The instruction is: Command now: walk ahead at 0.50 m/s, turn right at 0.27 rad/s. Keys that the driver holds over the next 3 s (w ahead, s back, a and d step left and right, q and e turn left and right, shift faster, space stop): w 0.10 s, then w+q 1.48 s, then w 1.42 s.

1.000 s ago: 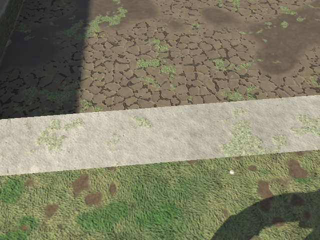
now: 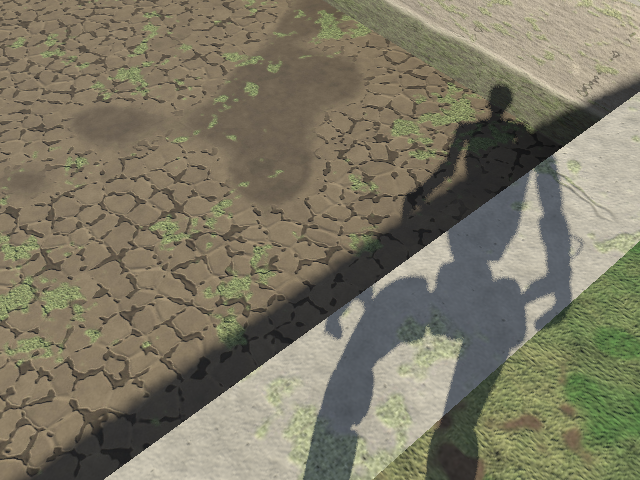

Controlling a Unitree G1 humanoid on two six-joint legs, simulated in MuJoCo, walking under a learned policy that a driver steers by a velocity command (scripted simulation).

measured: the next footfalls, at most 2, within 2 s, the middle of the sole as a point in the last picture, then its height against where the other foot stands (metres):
left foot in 0.40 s outside the picture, level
right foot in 0.92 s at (342, 414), level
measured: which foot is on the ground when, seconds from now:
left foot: up 0.00-0.38, down 0.40-0.92, up 0.94-1.00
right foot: down 0.00-0.40, up 0.42-0.90, down 0.92-1.00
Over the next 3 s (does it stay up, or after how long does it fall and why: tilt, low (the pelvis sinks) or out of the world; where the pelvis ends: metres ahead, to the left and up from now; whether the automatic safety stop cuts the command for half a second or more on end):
stays up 0.49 0.14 -0.02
